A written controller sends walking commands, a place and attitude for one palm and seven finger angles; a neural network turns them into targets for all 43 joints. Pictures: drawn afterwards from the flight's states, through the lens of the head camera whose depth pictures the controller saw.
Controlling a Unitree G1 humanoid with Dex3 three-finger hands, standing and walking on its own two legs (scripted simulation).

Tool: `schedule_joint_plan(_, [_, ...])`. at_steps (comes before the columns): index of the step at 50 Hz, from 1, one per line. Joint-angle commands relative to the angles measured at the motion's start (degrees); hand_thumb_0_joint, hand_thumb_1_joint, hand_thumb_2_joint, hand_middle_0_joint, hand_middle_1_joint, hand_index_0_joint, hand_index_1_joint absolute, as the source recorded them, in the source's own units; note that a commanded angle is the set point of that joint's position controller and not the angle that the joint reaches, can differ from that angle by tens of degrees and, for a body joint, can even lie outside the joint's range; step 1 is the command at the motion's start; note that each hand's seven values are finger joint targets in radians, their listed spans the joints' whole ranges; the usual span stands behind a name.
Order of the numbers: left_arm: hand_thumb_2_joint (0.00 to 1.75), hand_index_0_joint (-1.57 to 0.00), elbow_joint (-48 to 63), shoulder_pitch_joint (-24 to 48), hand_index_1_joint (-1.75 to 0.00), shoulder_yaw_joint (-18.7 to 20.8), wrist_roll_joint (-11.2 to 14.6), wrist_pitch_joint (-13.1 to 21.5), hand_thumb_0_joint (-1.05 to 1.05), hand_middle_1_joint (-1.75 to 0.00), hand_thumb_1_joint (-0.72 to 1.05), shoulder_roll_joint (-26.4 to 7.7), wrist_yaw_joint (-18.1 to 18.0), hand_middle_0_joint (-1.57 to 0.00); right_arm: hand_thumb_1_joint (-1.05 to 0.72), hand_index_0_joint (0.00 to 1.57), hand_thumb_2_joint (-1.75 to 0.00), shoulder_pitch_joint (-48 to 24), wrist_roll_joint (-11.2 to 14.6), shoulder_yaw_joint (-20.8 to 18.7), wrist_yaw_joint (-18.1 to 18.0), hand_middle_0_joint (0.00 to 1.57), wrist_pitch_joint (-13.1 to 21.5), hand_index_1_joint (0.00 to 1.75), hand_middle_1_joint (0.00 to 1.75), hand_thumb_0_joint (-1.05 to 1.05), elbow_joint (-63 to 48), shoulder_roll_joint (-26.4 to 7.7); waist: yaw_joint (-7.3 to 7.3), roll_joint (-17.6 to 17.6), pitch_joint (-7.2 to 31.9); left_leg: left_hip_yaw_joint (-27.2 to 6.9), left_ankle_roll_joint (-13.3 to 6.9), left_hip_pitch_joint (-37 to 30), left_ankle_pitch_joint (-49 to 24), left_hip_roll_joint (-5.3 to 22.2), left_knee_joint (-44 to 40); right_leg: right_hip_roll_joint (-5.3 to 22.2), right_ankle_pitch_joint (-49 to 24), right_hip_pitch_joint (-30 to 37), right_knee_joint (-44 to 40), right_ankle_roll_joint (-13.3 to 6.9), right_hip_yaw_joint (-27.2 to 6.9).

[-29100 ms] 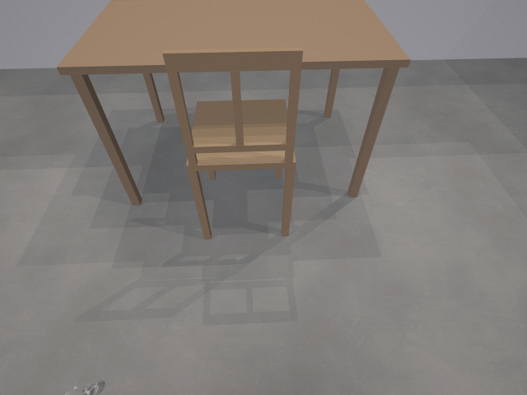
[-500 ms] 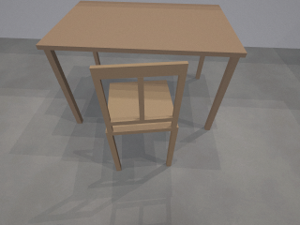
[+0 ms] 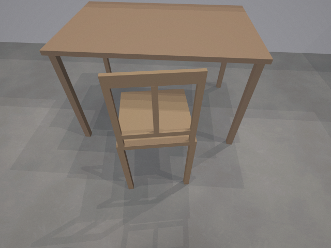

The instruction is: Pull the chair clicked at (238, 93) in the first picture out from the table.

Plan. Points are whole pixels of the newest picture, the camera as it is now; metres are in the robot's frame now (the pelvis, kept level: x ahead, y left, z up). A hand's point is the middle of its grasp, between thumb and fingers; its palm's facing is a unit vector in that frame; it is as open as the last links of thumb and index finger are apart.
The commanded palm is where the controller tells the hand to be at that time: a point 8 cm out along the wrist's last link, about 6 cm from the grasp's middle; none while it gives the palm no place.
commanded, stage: take the last steps up to it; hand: left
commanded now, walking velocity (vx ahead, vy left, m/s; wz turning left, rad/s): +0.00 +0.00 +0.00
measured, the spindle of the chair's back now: (155, 111) +0.64 +0.07 -0.09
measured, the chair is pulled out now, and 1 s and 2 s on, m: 0.16 0.16 0.16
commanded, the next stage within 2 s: come to a stop and stand still in 0.76 s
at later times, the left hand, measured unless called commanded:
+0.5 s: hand out of the picture +0.00 +0.15 -0.20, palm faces +0.09 -0.98 -0.15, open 7.4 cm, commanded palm none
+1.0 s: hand (116, 215) +0.26 +0.18 -0.20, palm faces +0.01 -0.98 -0.22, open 7.3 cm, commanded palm none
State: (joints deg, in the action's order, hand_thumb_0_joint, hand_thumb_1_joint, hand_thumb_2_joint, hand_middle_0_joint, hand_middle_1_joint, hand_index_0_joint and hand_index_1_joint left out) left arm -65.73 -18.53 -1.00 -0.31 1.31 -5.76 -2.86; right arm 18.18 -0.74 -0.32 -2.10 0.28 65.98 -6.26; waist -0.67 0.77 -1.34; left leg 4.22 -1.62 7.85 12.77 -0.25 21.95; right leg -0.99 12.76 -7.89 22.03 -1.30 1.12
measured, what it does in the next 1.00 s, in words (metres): walks ahead: right foot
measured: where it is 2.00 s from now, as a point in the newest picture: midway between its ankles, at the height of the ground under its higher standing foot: outside the picture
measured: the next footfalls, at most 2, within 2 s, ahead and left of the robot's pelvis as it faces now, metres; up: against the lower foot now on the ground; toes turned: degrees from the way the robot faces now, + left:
right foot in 0.86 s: +0.27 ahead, -0.11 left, +0.00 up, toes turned +0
left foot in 1.02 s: +0.27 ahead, +0.12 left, +0.00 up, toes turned +0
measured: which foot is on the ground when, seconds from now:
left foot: down 0.00-0.84, up 0.86-1.00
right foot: down 0.00-0.54, up 0.56-0.84, down 0.86-1.00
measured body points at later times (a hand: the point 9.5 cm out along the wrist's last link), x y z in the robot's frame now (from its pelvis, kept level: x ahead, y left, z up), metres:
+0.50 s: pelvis +0.06 +0.00 -0.02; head +0.07 +0.01 +0.43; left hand +0.00 +0.21 -0.18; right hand +0.00 -0.22 -0.17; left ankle +0.00 +0.09 -0.74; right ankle -0.01 -0.10 -0.74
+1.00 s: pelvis +0.18 -0.01 -0.03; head +0.22 +0.00 +0.41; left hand +0.26 +0.23 -0.19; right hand +0.17 -0.25 -0.18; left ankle +0.15 +0.09 -0.74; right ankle +0.24 -0.16 -0.74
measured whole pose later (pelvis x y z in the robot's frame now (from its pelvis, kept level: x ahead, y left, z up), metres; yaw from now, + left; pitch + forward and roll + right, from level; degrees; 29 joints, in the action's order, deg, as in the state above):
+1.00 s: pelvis +0.18 -0.01 -0.03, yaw +0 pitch -1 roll -3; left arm -54.8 -10.4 3.8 -1.6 -0.6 -10.1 -2.0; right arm 16.9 -1.3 -2.9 -1.4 -0.1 59.5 -10.1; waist -2.0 1.6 -6.3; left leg 0.2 -1.2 18.3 27.0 2.4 47.8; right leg -0.1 15.1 -22.9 39.2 1.4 0.8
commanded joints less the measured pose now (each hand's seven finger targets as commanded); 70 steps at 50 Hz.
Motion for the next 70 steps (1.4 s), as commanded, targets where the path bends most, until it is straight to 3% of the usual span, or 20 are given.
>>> schedule_joint_plan(1, [0.9, -0.2, 0.6, -4.7, -0.3, 0.6, 0.0, 0.3, 0.0, -0.3, 0.9, -5.0, -0.1, -0.2, -0.9, 0.2, -0.9, 5.1, 0.1, -0.7, -0.5, 0.2, 0.6, 0.3, 0.3, 0.0, -0.9, -4.5, -0.14, -1.6, -3.9, -6.7, -1.0, 0.1, -6.4, 6.0, -4.3, 5.8, -5.2, -4.7, -5.1, -0.8, -5.7])
schedule_joint_plan(15, [0.9, -0.2, 2.5, -6.4, -0.3, 2.9, -0.9, -0.1, 0.0, -0.3, 0.9, -5.6, 1.6, -0.2, -0.9, 0.2, -0.9, 6.6, -0.8, -2.6, 0.4, 0.2, 0.6, 0.3, 0.3, 0.0, -2.7, -5.7, 0.39, -2.2, -8.7, -7.9, -3.5, 8.5, 17.9, 6.1, -1.3, 3.9, 17.1, -10.1, -0.7, -4.4, -7.8])
schedule_joint_plan(23, [0.9, -0.2, 2.2, -11.6, -0.3, 5.2, -1.0, 1.2, 0.0, -0.3, 0.9, -8.1, 0.8, -0.2, -0.9, 0.2, -0.9, 3.1, -0.3, -2.5, 0.2, 0.2, 2.5, 0.3, 0.3, 0.0, -4.7, -3.6, 1.3, -7.7, -5.7, 0.7, -0.8, 18.2, 11.9, 2.1, 17.6, 14.6, -13.9, 4.1, -0.1, -12.0, -18.1])
schedule_joint_plan(25, [0.9, -0.2, 3.5, -7.7, -0.3, 5.1, -0.8, 1.1, 0.0, -0.3, 0.9, -7.6, 0.9, -0.2, -0.9, 0.2, -0.9, 9.9, -0.2, -2.4, 0.1, 0.2, 3.0, 0.3, 0.3, 0.0, -2.6, -3.7, -3.04, -2.7, -3.5, -0.6, -2.4, 2.0, 0.8, 3.0, 5.7, 9.6, -18.8, -5.2, 9.4, -8.6, -10.6])
schedule_joint_plan(27, [0.9, -0.2, 9.0, 1.6, -0.3, 4.1, -0.5, 1.5, 0.0, -0.3, 0.9, -4.4, 1.5, -0.2, -0.9, 0.2, -0.9, 24.7, -1.5, -3.8, -1.1, 0.2, 3.5, 0.3, 0.3, 0.0, 2.0, -9.4, -8.1, 19.2, -4.5, -23.0, -10.9, -21.3, -42.0, 21.0, -1.0, -1.8, 15.6, -33.3, 38.0, -2.0, 3.7])
schedule_joint_plan(28, [0.9, -0.2, 10.0, 5.9, -0.3, 4.6, -0.8, 1.3, 0.0, -0.3, 0.9, -6.3, 1.2, -0.2, -0.9, 0.2, -0.9, 25.9, -1.7, -3.0, -1.6, 0.2, 2.7, 0.3, 0.3, 0.0, 2.9, -8.7, -8.38, 13.6, -5.6, -24.0, -12.7, -19.9, -49.3, 23.6, 0.7, 0.8, 20.7, -36.5, 45.3, -2.7, -0.2])
schedule_joint_plan(30, [0.9, -0.2, 10.7, 7.4, -0.3, 4.8, -0.8, 0.8, 0.0, -0.3, 0.9, -6.2, 2.1, -0.2, -0.9, 0.2, -0.9, 19.0, -1.6, -2.9, -1.3, 0.2, 3.2, 0.3, 0.3, 0.0, -0.5, -7.5, -4.79, 3.3, -8.4, -18.8, -11.6, -12.3, -36.7, 21.1, -1.1, 4.1, 16.1, -36.9, 45.8, -2.5, -1.4])
schedule_joint_plan(39, [0.9, -0.2, 11.1, 0.6, -0.3, 5.8, -0.6, -0.9, 0.0, -0.3, 0.9, -6.2, 3.6, -0.2, -0.9, 0.2, -0.9, 7.1, -1.4, -3.1, -0.7, 0.2, 2.7, 0.3, 0.3, 0.0, -4.0, -11.1, 3.71, 4.2, -3.8, -3.7, -6.0, 3.1, -27.1, 13.8, 3.1, -0.2, 1.0, -5.2, 17.5, -2.4, 6.5])
schedule_joint_plan(41, [0.9, -0.2, 8.2, -11.4, -0.3, 7.1, -0.9, 0.1, 0.0, -0.3, 0.9, -10.9, 3.0, -0.2, -0.9, 0.2, -0.9, 6.2, -0.6, -3.4, 0.2, 0.2, 2.3, 0.3, 0.3, 0.0, -4.9, -9.8, 8.97, -4.9, 0.8, 0.9, -2.6, 12.0, -17.6, 6.8, 24.1, 3.7, -2.9, 10.9, 9.6, -5.7, -3.0])
schedule_joint_plan(42, [0.9, -0.2, 7.7, -14.5, -0.3, 8.2, -0.7, 0.6, 0.0, -0.3, 0.9, -16.2, 2.4, -0.2, -0.9, 0.2, -0.9, 7.6, 0.0, -3.5, 0.5, 0.2, 2.5, 0.3, 0.3, 0.0, -6.7, -6.1, 8.17, -19.7, 3.3, 3.6, -0.2, 22.3, 13.6, -1.0, 42.6, 18.3, -8.8, 14.3, -0.2, -13.1, -27.0])
schedule_joint_plan(43, [0.9, -0.2, 9.1, -10.8, -0.3, 7.7, -0.2, 0.1, 0.0, -0.3, 0.9, -17.4, 1.9, -0.2, -0.9, 0.2, -0.9, 3.3, 0.0, -3.6, 0.6, 0.2, 1.7, 0.3, 0.3, 0.0, -8.5, -6.9, 7.46, -14.4, -0.1, -3.4, -0.5, 25.6, 24.8, 0.6, 52.1, 22.0, -0.8, 6.2, -6.0, -17.1, -34.5])
schedule_joint_plan(44, [0.9, -0.2, 11.0, -2.9, -0.3, 7.1, -0.7, -0.5, 0.0, -0.3, 0.9, -15.2, 1.4, -0.2, -0.9, 0.2, -0.9, 1.0, -0.4, -3.7, 0.8, 0.2, 1.2, 0.3, 0.3, 0.0, -9.5, -5.4, 4.32, -6.8, -4.5, -5.6, -0.4, 24.5, 22.5, 3.0, 49.7, 19.4, 7.4, -4.9, -6.0, -14.6, -28.5])
schedule_joint_plan(46, [0.9, -0.2, 14.7, 7.5, -0.3, 6.4, -1.7, -1.2, 0.0, -0.3, 0.9, -12.5, 0.4, -0.2, -0.9, 0.2, -0.9, 5.7, -0.7, -2.9, 0.6, 0.2, 0.0, 0.3, 0.3, 0.0, -8.6, -4.4, -0.79, -12.6, -2.9, -8.5, -0.5, 15.2, 22.1, 6.0, 39.5, 18.8, 8.1, -17.4, -4.3, -12.0, -23.1])
schedule_joint_plan(49, [0.9, -0.2, 14.8, 9.8, -0.3, 5.4, -0.8, -1.2, 0.0, -0.3, 0.9, -11.1, 0.7, -0.2, -0.9, 0.2, -0.9, 14.6, -0.2, -1.9, 0.7, 0.2, 0.2, 0.3, 0.3, 0.0, -4.9, -3.3, -5.04, -3.4, 1.3, -3.8, 1.0, -0.7, 2.1, 1.8, 5.9, 10.7, -3.9, -18.8, 6.4, -4.7, -9.2])
schedule_joint_plan(51, [0.9, -0.2, 14.6, 7.1, -0.3, 4.3, 0.2, -1.9, 0.0, -0.3, 0.9, -8.2, 1.2, -0.2, -0.9, 0.2, -0.9, 6.2, -1.0, -2.4, 0.3, 0.2, 1.3, 0.3, 0.3, 0.0, -8.6, -9.8, -0.61, 15.1, -2.1, -21.0, -4.9, 9.2, -10.6, 14.8, -6.2, 1.7, 7.8, -15.2, 14.1, 2.0, -1.9])
schedule_joint_plan(54, [0.9, -0.2, 11.9, 5.7, -0.3, 4.6, -0.6, -1.7, 0.0, -0.3, 0.9, -9.9, 0.8, -0.2, -0.9, 0.2, -0.9, 1.3, -0.6, -2.8, -1.0, 0.2, 1.5, 0.3, 0.3, 0.0, -9.9, -9.8, 0.75, 10.1, -1.0, -12.2, -2.8, 1.0, -52.3, 11.5, 3.6, 2.9, -4.5, -9.7, 15.1, 1.2, -1.8])
schedule_joint_plan(57, [0.9, -0.2, 12.8, 6.0, -0.3, 4.8, -0.6, -1.6, 0.0, -0.3, 0.9, -11.5, 0.7, -0.2, -0.9, 0.2, -0.9, 2.7, -0.3, -4.5, -1.4, 0.2, 0.0, 0.3, 0.3, 0.0, -10.7, -12.0, -1.11, 8.6, 3.4, -8.8, -1.2, -10.9, -62.1, 11.1, 8.8, 2.8, -5.0, -12.9, 14.2, 1.2, 0.8])
schedule_joint_plan(61, [0.9, -0.2, 13.9, 4.7, -0.3, 5.7, -1.0, -1.9, 0.0, -0.3, 0.9, -13.0, 0.8, -0.2, -0.9, 0.2, -0.9, -1.3, -0.4, -6.0, -1.2, 0.2, -1.5, 0.3, 0.3, 0.0, -12.9, -13.5, 0.21, 0.9, 4.0, -6.5, -0.7, -4.4, -45.9, 9.0, 14.1, 5.8, -25.0, -6.6, 11.4, -0.1, -1.4])
schedule_joint_plan(65, [0.9, -0.2, 12.8, 0.9, -0.3, 6.6, -1.7, -1.7, 0.0, -0.3, 0.9, -17.3, 0.2, -0.2, -0.9, 0.2, -0.9, -6.9, 0.0, -5.7, -0.3, 0.2, -2.4, 0.3, 0.3, 0.0, -15.3, -9.0, 4.04, -15.0, 5.8, -6.3, 2.4, 16.2, 23.3, -1.8, 36.3, 23.2, -59.7, 6.7, 5.2, -13.3, -16.9])
schedule_joint_plan(70, [0.9, -0.2, 15.2, 5.8, -0.3, 6.6, -1.8, -2.0, 0.0, -0.3, 0.9, -17.1, -0.2, -0.2, -0.9, 0.2, -0.9, -6.7, 0.2, -4.6, 0.9, 0.2, -2.0, 0.3, 0.3, 0.0, -14.2, -7.7, 0.82, -11.4, 6.8, -4.5, 3.3, 13.6, 15.0, -0.3, 25.6, 17.6, -41.1, 3.5, 4.8, -9.7, -11.1])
